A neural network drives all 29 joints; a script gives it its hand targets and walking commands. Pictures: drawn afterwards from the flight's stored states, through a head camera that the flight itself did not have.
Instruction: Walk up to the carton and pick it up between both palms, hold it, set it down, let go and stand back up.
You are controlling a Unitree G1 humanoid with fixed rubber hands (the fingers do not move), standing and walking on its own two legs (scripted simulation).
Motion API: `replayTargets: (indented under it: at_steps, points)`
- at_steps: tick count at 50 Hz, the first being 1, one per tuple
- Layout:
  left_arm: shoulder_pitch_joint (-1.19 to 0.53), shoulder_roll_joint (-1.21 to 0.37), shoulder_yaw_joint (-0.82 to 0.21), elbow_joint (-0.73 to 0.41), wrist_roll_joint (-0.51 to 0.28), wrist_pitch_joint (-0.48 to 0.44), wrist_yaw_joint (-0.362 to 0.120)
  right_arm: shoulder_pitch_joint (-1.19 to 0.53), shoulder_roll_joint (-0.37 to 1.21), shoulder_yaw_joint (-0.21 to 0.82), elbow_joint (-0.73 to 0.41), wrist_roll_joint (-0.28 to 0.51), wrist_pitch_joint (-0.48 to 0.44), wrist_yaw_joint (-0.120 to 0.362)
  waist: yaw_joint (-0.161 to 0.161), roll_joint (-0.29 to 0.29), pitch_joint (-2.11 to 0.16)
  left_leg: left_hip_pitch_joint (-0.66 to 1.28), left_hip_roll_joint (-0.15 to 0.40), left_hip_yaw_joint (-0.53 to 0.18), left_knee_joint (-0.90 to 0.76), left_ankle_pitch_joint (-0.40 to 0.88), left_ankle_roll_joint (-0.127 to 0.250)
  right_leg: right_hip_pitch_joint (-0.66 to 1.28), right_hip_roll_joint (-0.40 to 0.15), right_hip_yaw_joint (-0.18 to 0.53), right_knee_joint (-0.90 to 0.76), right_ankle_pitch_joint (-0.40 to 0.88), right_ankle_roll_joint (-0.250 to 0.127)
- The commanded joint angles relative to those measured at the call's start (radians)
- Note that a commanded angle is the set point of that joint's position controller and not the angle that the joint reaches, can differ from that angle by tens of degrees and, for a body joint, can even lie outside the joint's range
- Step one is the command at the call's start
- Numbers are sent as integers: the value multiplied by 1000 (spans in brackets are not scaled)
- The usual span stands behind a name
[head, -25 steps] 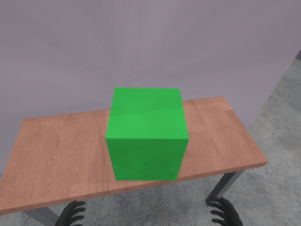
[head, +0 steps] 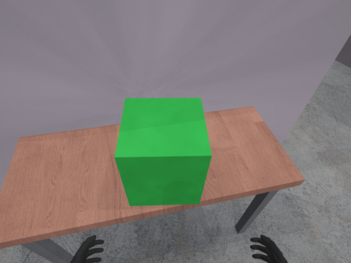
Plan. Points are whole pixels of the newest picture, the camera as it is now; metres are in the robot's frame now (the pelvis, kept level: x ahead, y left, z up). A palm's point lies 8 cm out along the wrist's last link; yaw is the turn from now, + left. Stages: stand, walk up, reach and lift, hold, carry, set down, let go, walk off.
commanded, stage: let go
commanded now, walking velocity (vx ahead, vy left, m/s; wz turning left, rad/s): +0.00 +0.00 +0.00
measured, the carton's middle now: (164, 153) +0.43 +0.04 -0.03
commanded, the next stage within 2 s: stand in 0.24 s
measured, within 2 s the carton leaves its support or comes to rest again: neither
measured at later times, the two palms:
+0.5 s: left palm out of the picture +0.09 +0.26 -0.11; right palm out of the picture +0.07 -0.24 -0.13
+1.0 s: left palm out of the picture -0.03 +0.23 -0.14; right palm out of the picture -0.03 -0.21 -0.15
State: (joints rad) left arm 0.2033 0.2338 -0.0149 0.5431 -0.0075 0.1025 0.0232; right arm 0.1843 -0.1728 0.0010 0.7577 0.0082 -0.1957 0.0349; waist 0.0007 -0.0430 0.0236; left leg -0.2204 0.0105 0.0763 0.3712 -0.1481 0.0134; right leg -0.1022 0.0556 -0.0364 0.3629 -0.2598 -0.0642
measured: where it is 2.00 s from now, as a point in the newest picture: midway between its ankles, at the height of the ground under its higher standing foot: outside the picture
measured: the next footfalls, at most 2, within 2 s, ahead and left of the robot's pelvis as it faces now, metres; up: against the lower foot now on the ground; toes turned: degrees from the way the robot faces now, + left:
none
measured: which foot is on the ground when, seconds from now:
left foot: down 0.00-1.00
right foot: down 0.00-1.00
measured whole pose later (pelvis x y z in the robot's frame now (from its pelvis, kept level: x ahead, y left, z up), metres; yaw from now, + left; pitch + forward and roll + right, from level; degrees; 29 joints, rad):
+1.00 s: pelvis -0.01 +0.01 +0.00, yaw +2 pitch -3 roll -1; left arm 0.40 0.15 0.00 1.02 0.02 -0.01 0.04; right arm 0.34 -0.16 0.01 1.14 -0.03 0.01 -0.02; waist -0.02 0.02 -0.02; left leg -0.21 0.00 0.04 0.41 -0.16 0.03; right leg -0.05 0.05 -0.07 0.35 -0.26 -0.05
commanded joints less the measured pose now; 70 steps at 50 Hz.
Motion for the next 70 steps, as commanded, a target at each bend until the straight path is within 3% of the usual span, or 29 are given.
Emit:
replayTargets:
  at_steps: [1,12,13,14,17,19,21,22,25,26,36,38,40,44,49,52,57,70]
  points:
    - [-91,101,40,-138,9,-29,13,-69,-116,-40,-128,-6,-41,-1,1,23,-113,383,13,-59,39,121,10,-323,-91,38,-109,183,53]
    - [-87,85,34,-149,25,-25,23,-58,-143,-53,-109,-3,-54,11,5,26,-124,387,13,-61,56,161,0,-327,-87,38,-88,260,57]
    - [36,133,59,-49,86,-70,-3,95,-189,-63,0,-33,73,-24,21,188,-197,183,150,-146,105,496,14,-77,-103,92,46,274,47]
    - [105,136,72,-21,69,-86,-12,121,-197,-65,10,-43,131,-33,33,174,-233,103,136,-130,134,469,25,19,-112,93,53,280,50]
    - [73,113,69,14,52,-105,-22,97,-156,-59,-13,-40,180,-34,18,81,-212,6,101,-103,130,287,14,54,-127,102,70,401,40]
    - [69,79,57,36,50,-100,-20,61,-166,-58,-9,-48,197,-31,16,21,-106,-38,78,-89,120,96,-1,-31,-131,117,32,326,29]
    - [61,88,62,50,47,-97,-14,72,-165,-59,20,-50,205,-24,6,-10,-26,-70,69,-102,103,32,-4,-84,-141,133,-2,241,16]
    - [56,93,66,59,46,-98,-10,90,-157,-54,35,-48,204,-24,-7,-7,3,-78,71,-112,91,44,-6,-100,-142,135,-8,198,10]
    - [90,85,67,93,40,-110,-5,95,-171,-58,80,-50,197,-27,2,26,35,-50,73,-133,73,71,3,-126,-136,145,-39,130,3]
    - [95,91,68,109,38,-114,-2,110,-175,-57,94,-52,195,-29,-2,14,40,-36,73,-136,67,75,4,-126,-136,141,-54,103,3]
    - [193,84,72,269,29,-131,12,157,-136,-40,238,-42,186,-42,-2,77,-24,30,71,-148,19,86,12,-40,-136,119,-80,97,-6]
    - [203,58,62,303,29,-129,13,174,-114,-31,268,-44,192,-47,-6,56,20,27,74,-151,10,74,12,-63,-138,122,-92,72,-6]
    - [213,52,56,333,30,-128,16,197,-95,-23,299,-41,193,-50,-13,94,42,13,72,-158,-5,46,16,-60,-139,118,-104,50,-9]
    - [238,21,41,397,31,-128,18,207,-111,-23,340,-40,199,-56,-17,50,89,16,73,-161,-23,15,15,-89,-133,113,-116,12,-4]
    - [257,4,31,463,34,-124,21,213,-79,-6,387,-31,201,-59,-16,75,117,-15,69,-165,-37,-9,17,-80,-140,110,-118,13,-3]
    - [261,-5,24,501,28,-125,20,210,-71,-1,402,-31,197,-59,-15,32,109,-12,71,-172,-35,-10,22,-83,-134,100,-119,-5,-1]
    - [274,-19,16,547,30,-126,22,217,-54,5,434,-29,197,-62,-18,70,113,-16,67,-175,-44,-28,23,-90,-136,100,-114,-6,-5]
    - [301,-59,-4,631,29,-124,26,243,-19,21,488,-23,195,-68,-18,54,107,-16,71,-189,-55,-45,31,-91,-132,85,-84,0,-2]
